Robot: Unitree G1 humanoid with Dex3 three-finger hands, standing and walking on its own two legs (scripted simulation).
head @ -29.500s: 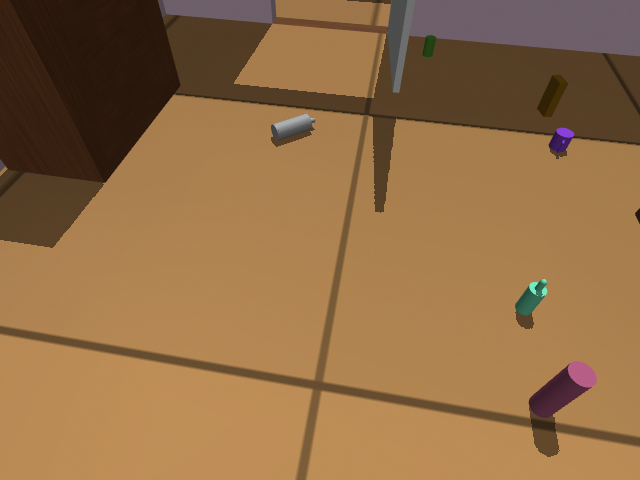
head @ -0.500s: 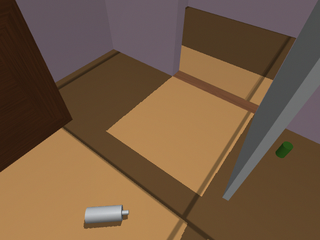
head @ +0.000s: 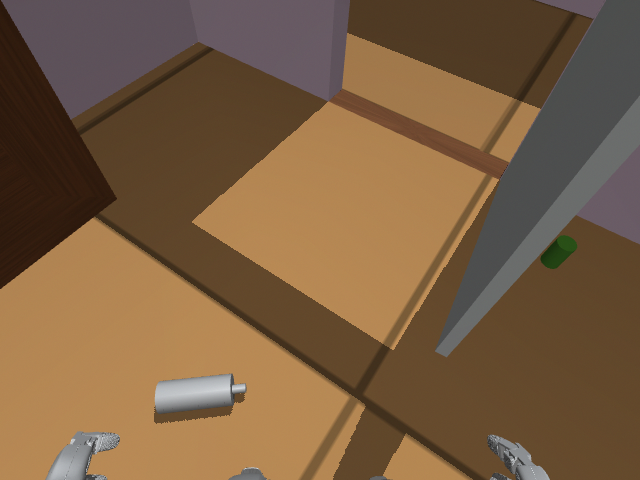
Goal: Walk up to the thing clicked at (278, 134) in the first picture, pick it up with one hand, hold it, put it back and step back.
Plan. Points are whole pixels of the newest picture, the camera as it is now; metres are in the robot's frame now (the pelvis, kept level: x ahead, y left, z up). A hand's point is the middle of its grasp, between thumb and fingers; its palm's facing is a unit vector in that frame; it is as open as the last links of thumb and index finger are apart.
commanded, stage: rise first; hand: left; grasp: from above
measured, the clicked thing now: (203, 392) +0.40 +0.29 -0.70
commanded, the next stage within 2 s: none
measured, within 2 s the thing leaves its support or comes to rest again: neither
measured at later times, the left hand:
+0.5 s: hand out of the picture +0.13 +0.27 -0.20, palm faces -0.16 -0.86 -0.48, open 14.1 cm
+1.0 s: hand (132, 455) +0.21 +0.33 -0.37, palm faces -0.43 -0.50 -0.75, open 14.1 cm
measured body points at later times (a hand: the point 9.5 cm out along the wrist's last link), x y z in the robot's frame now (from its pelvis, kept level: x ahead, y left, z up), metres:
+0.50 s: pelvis -0.01 +0.01 -0.07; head +0.10 +0.03 +0.37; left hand +0.14 +0.32 -0.17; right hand +0.17 -0.24 -0.15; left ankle +0.03 +0.12 -0.71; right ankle -0.01 -0.13 -0.71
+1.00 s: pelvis -0.06 +0.00 -0.23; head +0.13 +0.02 +0.18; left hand +0.23 +0.35 -0.32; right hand +0.14 -0.27 -0.35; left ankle +0.02 +0.12 -0.71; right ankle -0.01 -0.13 -0.71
